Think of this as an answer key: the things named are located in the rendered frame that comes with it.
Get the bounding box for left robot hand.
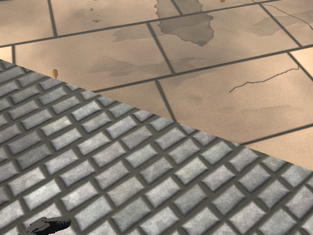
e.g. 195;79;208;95
18;216;71;235

